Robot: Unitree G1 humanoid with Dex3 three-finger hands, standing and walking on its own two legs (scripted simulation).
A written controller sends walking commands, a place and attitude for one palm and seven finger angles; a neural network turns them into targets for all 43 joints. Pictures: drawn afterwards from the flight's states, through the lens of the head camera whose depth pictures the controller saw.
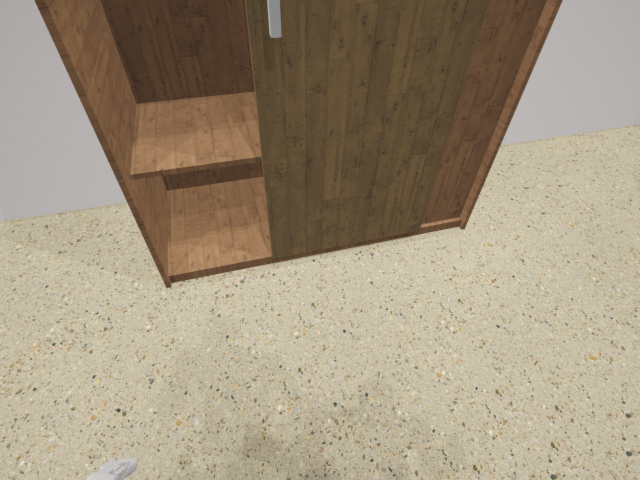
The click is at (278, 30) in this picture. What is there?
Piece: wardrobe's sliding door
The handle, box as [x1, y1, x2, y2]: [267, 0, 281, 37]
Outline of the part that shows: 267,0 269,33 271,37 279,37 281,36 279,0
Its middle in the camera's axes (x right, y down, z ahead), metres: -0.11 -0.58 +0.81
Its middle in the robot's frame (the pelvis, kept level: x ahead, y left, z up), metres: +1.01 +0.18 +0.27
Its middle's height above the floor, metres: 1.04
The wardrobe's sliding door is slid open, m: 0.40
